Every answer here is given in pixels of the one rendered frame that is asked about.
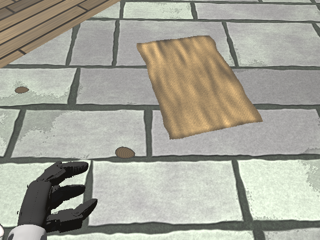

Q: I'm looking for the left robot hand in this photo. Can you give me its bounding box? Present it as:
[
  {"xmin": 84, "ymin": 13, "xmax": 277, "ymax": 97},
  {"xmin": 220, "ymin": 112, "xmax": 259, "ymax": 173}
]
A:
[{"xmin": 17, "ymin": 161, "xmax": 98, "ymax": 233}]

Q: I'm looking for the left robot forearm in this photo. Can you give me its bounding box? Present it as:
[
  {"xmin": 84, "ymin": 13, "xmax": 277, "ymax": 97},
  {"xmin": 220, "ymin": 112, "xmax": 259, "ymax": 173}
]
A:
[{"xmin": 7, "ymin": 224, "xmax": 47, "ymax": 240}]

